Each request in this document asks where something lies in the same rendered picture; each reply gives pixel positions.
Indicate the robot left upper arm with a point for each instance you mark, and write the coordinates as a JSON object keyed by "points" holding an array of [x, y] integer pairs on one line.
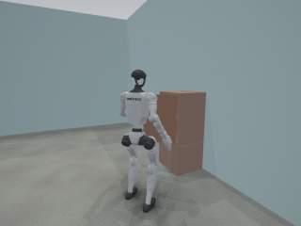
{"points": [[122, 104]]}

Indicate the cupboard door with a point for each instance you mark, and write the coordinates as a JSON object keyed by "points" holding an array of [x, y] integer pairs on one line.
{"points": [[167, 113]]}

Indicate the right robot foot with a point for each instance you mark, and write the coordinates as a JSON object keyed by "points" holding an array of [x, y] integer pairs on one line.
{"points": [[147, 207]]}

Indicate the robot right forearm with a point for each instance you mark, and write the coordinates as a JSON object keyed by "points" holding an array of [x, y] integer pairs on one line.
{"points": [[159, 127]]}

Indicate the robot right hand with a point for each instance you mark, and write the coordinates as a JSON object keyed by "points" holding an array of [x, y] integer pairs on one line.
{"points": [[167, 141]]}

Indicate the robot right upper arm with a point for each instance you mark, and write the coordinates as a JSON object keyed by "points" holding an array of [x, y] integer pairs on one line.
{"points": [[152, 105]]}

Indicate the humanoid robot head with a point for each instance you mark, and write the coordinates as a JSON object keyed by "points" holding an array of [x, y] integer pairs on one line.
{"points": [[137, 75]]}

